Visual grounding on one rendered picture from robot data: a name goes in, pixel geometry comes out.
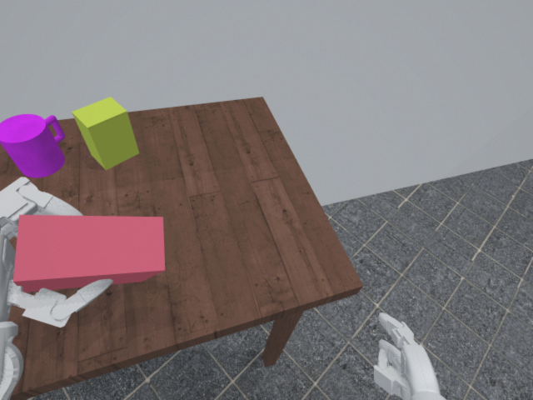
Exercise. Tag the robot right hand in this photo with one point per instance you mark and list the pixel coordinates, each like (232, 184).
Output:
(411, 371)

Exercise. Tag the table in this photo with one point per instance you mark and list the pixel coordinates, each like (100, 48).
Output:
(246, 242)

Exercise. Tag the left robot forearm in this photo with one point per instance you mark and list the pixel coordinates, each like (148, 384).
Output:
(11, 361)

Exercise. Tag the sponge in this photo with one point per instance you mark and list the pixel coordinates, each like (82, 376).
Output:
(58, 252)

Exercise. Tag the robot left hand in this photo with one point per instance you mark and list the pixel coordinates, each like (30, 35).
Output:
(23, 198)

